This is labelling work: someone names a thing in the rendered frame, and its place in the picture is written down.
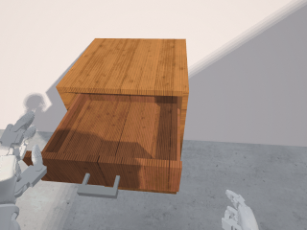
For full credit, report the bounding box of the left robot hand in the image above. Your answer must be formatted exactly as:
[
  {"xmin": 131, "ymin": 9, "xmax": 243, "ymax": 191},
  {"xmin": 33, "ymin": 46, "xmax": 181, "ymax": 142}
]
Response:
[{"xmin": 0, "ymin": 111, "xmax": 47, "ymax": 205}]

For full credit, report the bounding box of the drawer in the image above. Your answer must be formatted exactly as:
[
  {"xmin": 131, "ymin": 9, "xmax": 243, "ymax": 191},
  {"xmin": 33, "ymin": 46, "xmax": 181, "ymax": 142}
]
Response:
[{"xmin": 22, "ymin": 92, "xmax": 182, "ymax": 192}]

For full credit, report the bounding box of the right robot hand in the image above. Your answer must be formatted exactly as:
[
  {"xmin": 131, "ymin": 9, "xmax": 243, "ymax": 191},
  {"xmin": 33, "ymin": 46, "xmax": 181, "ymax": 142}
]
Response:
[{"xmin": 222, "ymin": 190, "xmax": 259, "ymax": 230}]

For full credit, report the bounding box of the cabinet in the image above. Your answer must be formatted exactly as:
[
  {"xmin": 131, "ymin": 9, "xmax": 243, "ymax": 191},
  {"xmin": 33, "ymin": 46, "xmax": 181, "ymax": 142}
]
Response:
[{"xmin": 56, "ymin": 38, "xmax": 189, "ymax": 195}]

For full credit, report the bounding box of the left robot forearm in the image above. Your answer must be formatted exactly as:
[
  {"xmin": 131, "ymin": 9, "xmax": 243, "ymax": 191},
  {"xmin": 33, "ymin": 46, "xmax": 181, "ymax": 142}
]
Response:
[{"xmin": 0, "ymin": 203, "xmax": 21, "ymax": 230}]

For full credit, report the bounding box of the handle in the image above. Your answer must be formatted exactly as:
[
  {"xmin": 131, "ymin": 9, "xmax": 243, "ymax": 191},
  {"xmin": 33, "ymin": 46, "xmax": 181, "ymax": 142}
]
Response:
[{"xmin": 77, "ymin": 173, "xmax": 120, "ymax": 199}]

